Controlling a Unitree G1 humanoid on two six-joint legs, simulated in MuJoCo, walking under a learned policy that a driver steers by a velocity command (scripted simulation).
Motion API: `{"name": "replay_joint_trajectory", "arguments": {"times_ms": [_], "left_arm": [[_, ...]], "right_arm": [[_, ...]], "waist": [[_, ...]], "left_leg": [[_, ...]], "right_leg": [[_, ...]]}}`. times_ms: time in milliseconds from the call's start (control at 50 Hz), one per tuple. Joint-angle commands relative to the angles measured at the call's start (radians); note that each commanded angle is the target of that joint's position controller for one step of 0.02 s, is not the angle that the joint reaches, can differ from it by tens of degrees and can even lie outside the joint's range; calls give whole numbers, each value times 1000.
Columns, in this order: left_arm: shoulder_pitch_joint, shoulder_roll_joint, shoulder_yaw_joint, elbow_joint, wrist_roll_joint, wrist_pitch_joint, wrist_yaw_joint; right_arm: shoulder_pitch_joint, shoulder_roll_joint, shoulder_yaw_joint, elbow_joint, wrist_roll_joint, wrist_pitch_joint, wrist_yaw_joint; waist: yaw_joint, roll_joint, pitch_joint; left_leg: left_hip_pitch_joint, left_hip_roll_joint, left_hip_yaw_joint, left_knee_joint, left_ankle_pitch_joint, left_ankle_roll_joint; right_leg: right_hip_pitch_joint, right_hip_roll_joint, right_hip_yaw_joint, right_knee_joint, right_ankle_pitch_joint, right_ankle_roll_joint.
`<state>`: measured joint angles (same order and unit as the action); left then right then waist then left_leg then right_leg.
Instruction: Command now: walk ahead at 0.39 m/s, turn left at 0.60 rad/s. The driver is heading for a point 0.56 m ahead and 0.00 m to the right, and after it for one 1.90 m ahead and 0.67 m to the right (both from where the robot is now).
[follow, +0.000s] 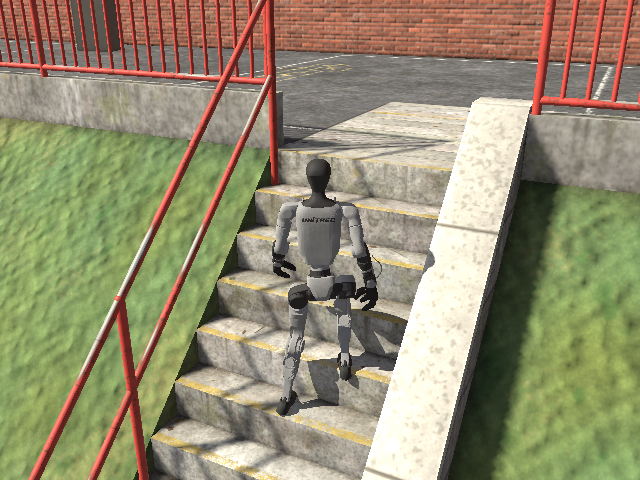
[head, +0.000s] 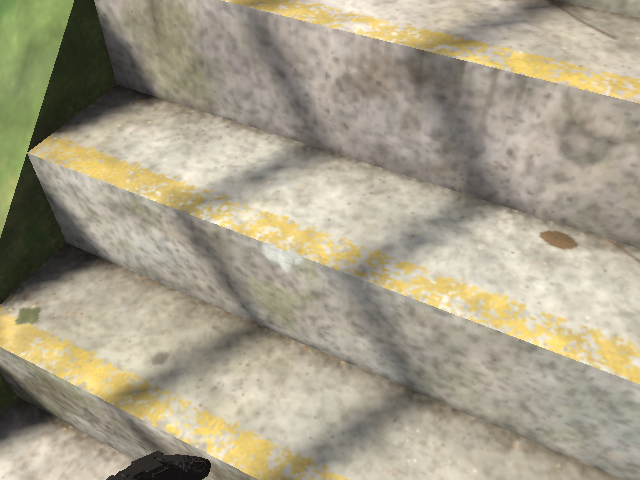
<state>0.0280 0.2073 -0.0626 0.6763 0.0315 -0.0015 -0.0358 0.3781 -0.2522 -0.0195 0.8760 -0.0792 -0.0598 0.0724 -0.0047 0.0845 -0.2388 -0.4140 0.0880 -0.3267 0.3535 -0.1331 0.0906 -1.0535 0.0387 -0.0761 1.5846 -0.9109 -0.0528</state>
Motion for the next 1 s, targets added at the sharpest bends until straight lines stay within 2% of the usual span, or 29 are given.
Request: {"name": "replay_joint_trajectory", "arguments": {"times_ms": [20,40,60,80,120,180,340,380,440,460,480,500,520,540,560,580,600,620,640,680,700,760,800,840,880,900,940,980,1000], "left_arm": [[237,256,78,20,38,-37,0],[391,294,97,74,62,-60,-13],[382,244,82,144,32,-74,-28],[323,168,64,196,-9,-63,-50],[163,14,42,176,-11,-43,-24],[146,-34,38,186,29,-50,-13],[202,1,40,228,37,-112,-3],[286,40,47,260,23,-127,5],[409,45,47,318,32,-136,25],[378,81,70,323,-10,-124,-4],[426,110,82,358,0,-120,-25],[432,90,83,366,12,-129,-68],[375,145,137,315,28,-91,57],[323,60,113,265,-36,-91,78],[440,-94,54,324,60,-131,-62],[338,-57,80,314,0,-160,-85],[277,-72,74,308,-22,-167,-84],[326,-103,65,319,-8,-162,-83],[349,-50,73,324,8,-143,-88],[334,-37,70,284,-8,-84,-113],[318,-39,64,266,-21,-65,-116],[140,-9,66,152,-23,-66,-101],[121,52,89,151,-27,-70,-104],[181,114,106,190,-25,-53,-102],[171,125,101,151,-6,-7,-80],[162,105,86,145,5,36,-67],[213,150,92,168,20,58,-27],[247,169,111,190,-1,61,-25],[434,126,112,278,2,26,-43]], "right_arm": [[0,-42,-27,-100,-67,-25,11],[-1,-36,-42,-67,-20,-5,-4],[-108,-63,-52,-70,40,0,-16],[-88,-65,-56,-59,57,-7,-26],[-214,-66,-26,-79,42,-26,-22],[-224,-49,-7,-39,68,-33,-9],[-279,-106,-5,-45,6,-18,-19],[-424,-105,9,-110,-17,-6,-19],[-596,-56,25,-187,-34,35,-27],[-636,-26,35,-226,-36,50,-14],[-642,-32,27,-209,-10,55,-5],[-418,-56,-13,-115,32,27,-2],[-94,-50,-18,-66,123,5,1],[7,-117,-47,-7,74,-8,-31],[368,-348,-114,143,33,8,-32],[347,-327,-107,168,-28,15,-14],[137,-229,-80,135,-51,24,-6],[-72,-137,-49,71,-27,27,-2],[-214,-36,-21,19,11,25,3],[-300,46,19,15,39,20,-1],[-276,82,31,51,20,11,-9],[-128,73,41,136,-33,-37,-6],[-255,-3,31,58,-33,-45,4],[-293,-85,13,10,-16,-23,14],[-344,-206,-4,-11,-21,9,41],[-328,-195,4,-1,-30,15,54],[-252,-146,30,-14,-79,17,66],[-182,-176,14,19,-77,36,67],[-272,-229,-4,-30,-89,52,57]], "waist": [[149,-423,-227],[200,-423,-175],[179,-342,54],[100,-297,126],[93,-62,171],[93,-101,226],[58,-145,153],[108,-114,166],[161,-213,182],[128,-207,215],[143,-250,245],[69,-249,271],[-60,-114,231],[-108,166,132],[-210,257,19],[-204,62,194],[-131,20,177],[-46,-16,141],[-6,-100,93],[70,-25,88],[83,-28,114],[87,-118,160],[128,-88,158],[132,-55,143],[183,20,79],[175,78,76],[108,11,-46],[80,21,15],[150,-29,18]], "left_leg": [[-548,-150,72,484,93,41],[-601,-208,-87,1048,87,15],[-697,-197,-55,1370,138,47],[-672,-172,47,1452,164,77],[-632,-145,63,1457,89,59],[-652,-177,59,1530,46,88],[-677,-86,138,1465,61,48],[-730,-27,194,1224,-13,25],[-731,74,247,800,-35,-28],[-455,15,482,570,-356,-56],[-270,7,523,506,-299,-82],[20,-87,581,480,-312,-71],[242,-87,513,306,-295,-125],[517,80,227,244,-234,-57],[647,272,-430,87,-103,283],[504,303,-487,68,-147,230],[352,269,-325,131,-168,144],[212,260,-158,135,-176,138],[154,262,-66,115,-170,161],[74,259,26,12,-127,174],[80,263,61,-17,-109,171],[108,198,333,-33,39,107],[-106,105,505,-118,96,100],[-70,131,540,-138,273,151],[77,192,549,-65,1056,241],[261,276,489,-36,1205,288],[557,167,532,215,1507,258],[432,157,452,246,1227,284],[285,117,491,301,883,265]], "right_leg": [[969,-284,912,-839,398,-316],[928,-415,1189,-963,478,-368],[737,-346,1000,-941,110,-243],[636,-316,694,-813,154,-200],[556,-272,507,-766,235,-166],[500,-256,467,-872,314,-202],[584,-292,352,-871,424,-209],[706,-314,362,-896,423,-201],[805,-341,410,-947,386,-162],[654,-294,280,-1081,322,-173],[537,-283,280,-1061,307,-173],[432,-277,245,-1055,388,-171],[486,-163,125,-748,534,-49],[195,-64,-7,-407,576,65],[5,116,279,44,507,-4],[-213,150,400,599,651,-70],[-287,110,423,794,844,-133],[-242,53,407,788,947,-188],[-204,27,371,813,964,-203],[-229,2,290,1054,866,-212],[-310,4,287,1177,823,-225],[-296,-11,216,998,789,-252],[5,-8,131,744,905,-228],[91,-4,101,586,924,-165],[208,37,-24,30,634,-83],[145,31,14,-181,519,-44],[75,129,-13,-294,505,-69],[208,146,-3,-470,466,-42],[460,121,-12,-609,831,-37]]}}
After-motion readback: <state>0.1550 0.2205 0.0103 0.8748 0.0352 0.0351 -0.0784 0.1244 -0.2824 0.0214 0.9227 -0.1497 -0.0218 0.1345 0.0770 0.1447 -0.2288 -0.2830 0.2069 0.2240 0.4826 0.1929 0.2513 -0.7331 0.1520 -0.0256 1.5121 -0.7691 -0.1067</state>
